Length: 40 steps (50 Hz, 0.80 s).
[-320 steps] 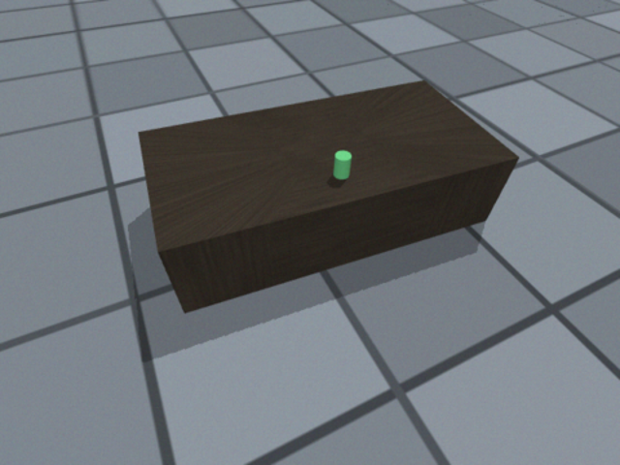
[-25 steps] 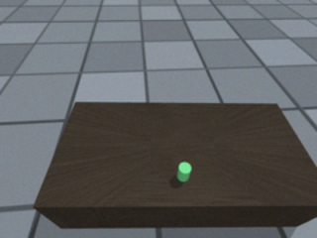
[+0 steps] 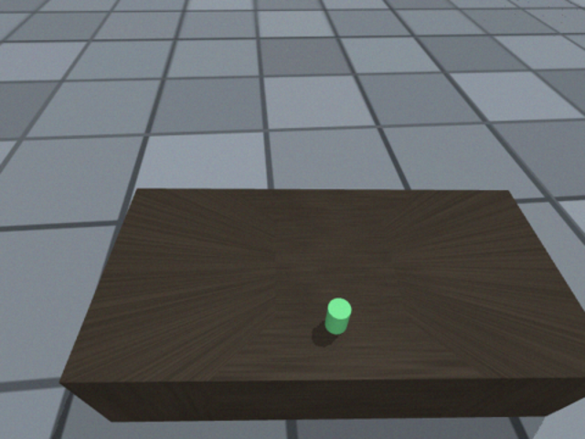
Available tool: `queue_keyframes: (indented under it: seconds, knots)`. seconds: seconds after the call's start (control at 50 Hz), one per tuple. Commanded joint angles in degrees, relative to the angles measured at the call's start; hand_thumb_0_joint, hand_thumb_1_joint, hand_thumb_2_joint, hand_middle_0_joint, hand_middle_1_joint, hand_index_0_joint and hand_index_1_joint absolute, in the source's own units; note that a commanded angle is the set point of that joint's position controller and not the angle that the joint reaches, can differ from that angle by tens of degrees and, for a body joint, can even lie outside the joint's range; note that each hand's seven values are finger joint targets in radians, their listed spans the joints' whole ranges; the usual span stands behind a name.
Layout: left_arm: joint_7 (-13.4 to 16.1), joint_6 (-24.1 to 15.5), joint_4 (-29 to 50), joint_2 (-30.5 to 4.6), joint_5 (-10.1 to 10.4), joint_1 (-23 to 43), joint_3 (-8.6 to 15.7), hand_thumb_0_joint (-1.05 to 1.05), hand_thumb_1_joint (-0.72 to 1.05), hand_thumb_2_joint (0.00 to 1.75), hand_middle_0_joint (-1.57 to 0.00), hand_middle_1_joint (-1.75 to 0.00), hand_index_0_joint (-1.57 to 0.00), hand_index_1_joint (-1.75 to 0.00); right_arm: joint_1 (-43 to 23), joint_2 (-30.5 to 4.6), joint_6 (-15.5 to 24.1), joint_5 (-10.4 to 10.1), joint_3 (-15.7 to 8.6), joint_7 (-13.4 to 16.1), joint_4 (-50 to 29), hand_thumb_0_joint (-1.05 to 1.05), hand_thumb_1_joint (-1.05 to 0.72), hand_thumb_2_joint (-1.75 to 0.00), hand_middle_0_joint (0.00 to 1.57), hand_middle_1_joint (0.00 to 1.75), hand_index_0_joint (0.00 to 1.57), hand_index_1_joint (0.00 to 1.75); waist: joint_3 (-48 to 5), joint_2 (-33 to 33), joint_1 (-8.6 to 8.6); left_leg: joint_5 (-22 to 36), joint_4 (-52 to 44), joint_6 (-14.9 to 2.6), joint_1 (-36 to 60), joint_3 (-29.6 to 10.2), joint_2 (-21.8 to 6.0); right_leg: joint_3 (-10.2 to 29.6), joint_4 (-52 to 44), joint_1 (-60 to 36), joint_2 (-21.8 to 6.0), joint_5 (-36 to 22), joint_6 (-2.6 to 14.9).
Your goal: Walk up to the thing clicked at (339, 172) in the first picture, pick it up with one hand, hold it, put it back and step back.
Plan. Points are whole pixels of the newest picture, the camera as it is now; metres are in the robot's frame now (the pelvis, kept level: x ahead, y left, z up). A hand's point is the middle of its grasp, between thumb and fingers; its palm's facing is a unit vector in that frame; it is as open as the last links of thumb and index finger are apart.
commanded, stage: stand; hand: right
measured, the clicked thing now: (337, 316) +0.50 -0.11 -0.38
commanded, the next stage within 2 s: go down in 0.06 s
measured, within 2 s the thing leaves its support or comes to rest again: neither
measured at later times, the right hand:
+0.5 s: hand out of the picture +0.14 -0.26 -0.15, palm faces +0.02 +0.94 -0.33, open 12.9 cm
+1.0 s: hand out of the picture +0.14 -0.26 -0.15, palm faces +0.03 +0.95 -0.32, open 17.2 cm
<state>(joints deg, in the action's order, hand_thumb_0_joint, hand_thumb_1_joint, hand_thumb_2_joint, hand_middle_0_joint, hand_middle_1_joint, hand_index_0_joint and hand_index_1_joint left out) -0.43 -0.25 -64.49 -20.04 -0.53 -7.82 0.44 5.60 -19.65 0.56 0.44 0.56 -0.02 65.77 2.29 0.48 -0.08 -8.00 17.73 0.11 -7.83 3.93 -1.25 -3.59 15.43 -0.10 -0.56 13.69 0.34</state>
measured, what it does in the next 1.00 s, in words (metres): stands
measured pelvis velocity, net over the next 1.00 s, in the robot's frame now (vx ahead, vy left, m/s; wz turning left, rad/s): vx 0.00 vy -0.02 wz -0.03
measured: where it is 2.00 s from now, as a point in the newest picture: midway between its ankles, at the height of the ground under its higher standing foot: outside the picture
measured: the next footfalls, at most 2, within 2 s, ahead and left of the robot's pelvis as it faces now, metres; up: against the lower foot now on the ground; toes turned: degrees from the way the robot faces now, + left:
none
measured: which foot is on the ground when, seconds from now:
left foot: down 0.00-1.00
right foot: down 0.00-1.00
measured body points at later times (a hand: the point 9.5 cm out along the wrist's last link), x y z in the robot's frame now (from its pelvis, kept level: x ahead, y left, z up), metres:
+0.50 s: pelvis -0.02 +0.00 -0.01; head +0.03 +0.00 +0.43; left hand +0.08 +0.26 -0.13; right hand +0.14 -0.30 -0.13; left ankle +0.02 +0.12 -0.75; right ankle -0.06 -0.11 -0.75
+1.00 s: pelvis +0.00 -0.02 -0.04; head +0.04 -0.03 +0.41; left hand +0.15 +0.23 -0.13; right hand +0.13 -0.31 -0.13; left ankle +0.02 +0.12 -0.75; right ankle -0.06 -0.11 -0.75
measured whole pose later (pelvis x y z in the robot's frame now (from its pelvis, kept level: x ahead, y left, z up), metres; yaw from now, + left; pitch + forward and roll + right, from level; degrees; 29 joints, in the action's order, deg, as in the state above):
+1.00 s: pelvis +0.00 -0.02 -0.04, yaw -2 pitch +9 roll +3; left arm 5.2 -8.2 -37.0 -14.1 1.4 -13.3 -0.5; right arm 14.1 -18.2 -19.4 1.6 -5.0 -1.5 24.7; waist -4.0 1.7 1.1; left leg -18.0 39.8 1.1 -30.1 6.1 -2.4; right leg -0.8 44.8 26.3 -1.1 27.2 1.7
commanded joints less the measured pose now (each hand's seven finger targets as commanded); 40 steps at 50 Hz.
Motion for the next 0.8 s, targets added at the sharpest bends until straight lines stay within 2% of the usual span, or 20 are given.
queue_keyframes:
  seconds: [0.0,0.12,0.14,0.16,0.18,0.2,0.22,0.24,0.26,0.28,0.3,0.32,0.34,0.42,0.48,0.54,0.56,0.64,0.72,0.78]
  knots:
    - [1.1,-1.3,3.3,-12.4,-0.1,1.2,2.1,0.0,0.9,0.9,-0.2,-0.3,-0.2,-0.3,-2.7,-12.2,1.5,0.1,-2.1,0.8,-3.7,0.0,-0.9,-0.9,0.2,0.3,0.2,0.3,-3.3,-0.5,0.28,12.4,-1.0,-1.26,5.4,-7.3,-7.5,5.8,-2.6,4.9,-8.4,-11.3,0.64]
    - [1.1,-1.3,3.4,-12.5,0.0,1.9,2.1,0.0,0.9,0.9,-0.2,-0.3,-0.2,-0.3,-2.2,-12.1,1.3,0.1,-2.1,0.7,-3.6,0.0,-0.9,-0.9,0.2,0.3,0.2,0.3,-3.4,0.0,-0.16,12.0,-0.9,-1.14,4.9,-7.3,-7.5,6.1,-2.7,4.4,-8.6,-11.6,0.7]
    - [1.0,-1.3,3.5,-12.3,-0.1,1.5,2.1,0.0,0.82,0.98,-0.19,-0.38,-0.17,-0.38,-2.4,-12.3,1.4,0.1,-2.1,0.8,-3.7,0.0,-0.82,-0.82,0.12,0.22,0.12,0.22,-4.1,-0.6,0.14,11.8,-0.6,-1.34,5.5,-7.0,-7.5,6.2,-2.8,4.4,-8.7,-12.1,0.79]
    - [1.8,-4.1,19.3,-3.6,3.0,1.0,1.0,0.0,0.9,0.96,-0.21,-0.31,-0.2,-0.31,-22.5,-3.4,6.5,-3.0,-4.5,1.3,-23.8,0.0,-0.74,-0.74,0.07,0.14,0.05,0.14,2.3,-1.1,5.58,7.9,2.1,-0.11,-5.5,-2.1,0.7,1.4,3.2,13.9,0.0,-8.9,1.08]
    - [2.3,-3.7,16.4,-4.8,3.6,-1.6,1.2,0.0,0.98,0.94,-0.21,-0.3,-0.2,-0.31,-23.7,-5.8,5.7,-1.6,-4.8,1.1,-16.4,0.0,-0.66,-0.66,0.06,0.06,0.05,0.06,-0.2,-3.1,3.33,6.6,2.4,0.2,-3.1,-1.6,0.8,1.7,3.9,13.1,0.1,-8.1,1.09]
    - [2.5,-3.4,16.5,-6.1,3.1,-3.4,2.5,0.0,0.99,0.94,-0.21,-0.3,-0.2,-0.31,-17.3,-9.9,4.5,-0.2,-7.1,0.7,-11.7,0.0,-0.58,-0.58,0.06,0.05,0.05,0.05,-0.4,-1.8,2.99,4.8,3.4,-0.21,-4.8,-1.8,0.3,1.6,5.2,14.7,0.4,-6.8,0.95]
    - [2.6,-3.0,17.0,-6.5,3.0,-5.2,3.3,0.0,1.03,0.94,-0.2,-0.3,-0.2,-0.31,-14.3,-11.6,3.1,0.5,-8.9,0.2,-7.2,0.0,-0.5,-0.5,0.07,0.04,0.06,0.04,-2.9,-2.8,2.36,3.5,4.5,-0.21,-4.4,-1.7,0.2,1.7,6.6,16.0,0.5,-5.7,1.0]
    - [2.8,-2.8,19.1,-7.1,2.9,-6.7,3.9,0.0,0.98,0.92,-0.21,-0.3,-0.2,-0.31,-16.1,-14.4,2.4,1.5,-10.7,-0.3,-6.2,0.0,-0.42,-0.42,0.09,0.04,0.06,0.04,-5.9,-1.8,1.94,4.3,6.1,-0.54,-3.5,-1.5,0.1,1.7,8.2,17.1,0.7,-7.0,0.65]
    - [2.9,-2.9,20.8,-6.7,2.2,-7.7,4.7,0.0,1.01,0.93,-0.21,-0.31,-0.2,-0.31,-15.7,-17.1,2.5,3.6,-13.3,-0.6,-8.6,0.0,-0.34,-0.34,0.09,0.03,0.06,0.03,-12.4,-0.6,1.08,6.7,7.7,-0.73,-1.0,-1.9,-0.3,1.6,10.0,16.9,1.0,-9.6,0.45]
    - [2.9,-3.0,21.9,-6.0,2.1,-9.6,4.7,0.0,1.03,0.92,-0.2,-0.3,-0.2,-0.3,-9.1,-14.6,2.0,4.1,-13.2,-1.1,-9.7,0.0,-0.3,-0.26,0.09,0.03,0.07,0.03,-17.0,-1.2,-0.4,10.3,8.7,-0.91,2.0,-1.9,-0.3,1.4,10.8,16.9,1.1,-13.5,0.08]
    - [2.9,-2.9,22.3,-5.6,2.0,-9.7,4.7,0.0,0.95,0.9,-0.21,-0.31,-0.21,-0.31,-3.9,-12.5,0.7,4.7,-12.7,-1.5,-7.5,0.0,-0.25,-0.18,0.1,0.03,0.07,0.03,-14.5,-0.4,-1.24,10.1,9.0,-1.23,1.5,-1.5,-0.3,1.3,10.9,18.4,1.5,-13.7,-0.18]
    - [2.8,-3.1,24.4,-5.0,1.9,-9.0,4.2,0.0,0.93,0.9,-0.21,-0.31,-0.21,-0.31,-1.4,-12.1,-0.7,5.0,-13.4,-1.8,-8.1,0.0,-0.22,-0.13,0.1,0.02,0.08,0.02,-14.9,1.8,-1.71,11.0,9.0,-1.66,1.9,-1.2,-0.3,1.3,10.8,18.1,1.6,-14.9,-0.58]
    - [3.0,-3.4,26.2,-4.9,2.1,-7.6,4.0,0.0,0.93,0.89,-0.21,-0.31,-0.21,-0.31,-4.1,-12.9,-1.7,5.1,-13.6,-1.7,-12.7,0.0,-0.19,-0.11,0.11,0.02,0.08,0.02,-15.8,2.5,-2.19,10.6,8.5,-1.61,2.5,-0.9,0.0,1.5,10.5,17.6,1.4,-14.9,-0.69]
    - [3.6,-4.2,30.6,-4.2,2.7,-4.9,3.3,0.0,0.91,0.89,-0.21,-0.3,-0.2,-0.31,-6.5,-8.8,-7.5,4.1,-10.3,-1.9,-19.5,0.0,0.04,-0.07,0.1,0.02,0.08,0.02,-10.2,1.2,-0.41,3.2,7.1,-1.68,-2.0,-0.2,1.0,2.1,9.5,20.3,0.4,-7.5,0.02]
    - [4.1,-5.0,31.9,-4.0,2.8,-4.8,3.1,0.0,0.89,0.88,-0.21,-0.3,-0.2,-0.31,-4.7,-8.2,-10.4,3.2,-9.8,-2.0,-23.7,0.0,0.22,-0.05,0.09,0.03,0.07,0.03,-9.2,0.1,-0.1,0.3,8.0,-1.7,-4.3,0.5,1.3,2.8,10.1,21.2,0.0,-4.7,0.19]
    - [4.6,-6.0,32.2,-3.4,2.5,-5.5,2.8,0.0,0.89,0.88,-0.2,-0.3,-0.2,-0.3,-2.7,-10.3,-11.9,3.3,-11.3,-1.7,-27.6,0.0,0.32,-0.04,0.07,0.04,0.06,0.04,-10.4,-0.5,0.13,1.4,9.6,-1.46,-5.4,0.2,1.1,2.8,12.3,21.8,0.3,-5.9,0.68]
    - [4.6,-6.4,32.4,-3.5,2.5,-5.6,2.7,0.0,0.9,0.88,-0.2,-0.3,-0.2,-0.3,-3.8,-9.2,-12.1,3.3,-10.4,-1.8,-29.3,0.0,0.34,-0.03,0.07,0.04,0.06,0.04,-10.3,-0.2,1.06,1.0,10.4,-1.52,-6.8,0.3,1.3,3.1,12.8,21.7,0.1,-5.3,0.63]
    - [5.1,-7.9,31.9,-3.0,1.9,-6.2,2.7,0.0,0.9,0.88,-0.2,-0.3,-0.2,-0.3,-2.8,-10.4,-12.2,3.6,-11.6,-1.1,-35.2,0.0,0.41,-0.03,0.07,0.04,0.05,0.04,-14.1,1.8,1.16,3.2,13.8,-1.32,-7.7,-0.1,0.8,3.2,16.4,21.8,0.3,-7.5,0.44]
    - [5.6,-9.1,31.9,-2.8,1.7,-6.5,2.6,0.0,0.9,0.88,-0.2,-0.3,-0.19,-0.3,-0.6,-9.2,-13.5,2.7,-10.7,-0.8,-40.1,0.0,0.46,0.0,0.07,0.04,0.06,0.04,-15.7,2.0,1.77,6.0,16.2,-1.23,-9.0,0.3,0.8,3.9,19.3,22.4,0.0,-11.4,0.02]
    - [6.1,-9.6,32.9,-2.7,1.8,-5.4,2.3,0.0,0.89,0.89,-0.2,-0.3,-0.19,-0.3,2.5,-8.5,-14.9,2.3,-9.5,-1.0,-42.4,0.0,0.48,0.0,0.07,0.04,0.06,0.04,-14.8,2.3,1.74,3.8,16.9,-1.29,-10.4,0.6,0.9,4.2,19.8,23.9,0.1,-9.0,-0.07]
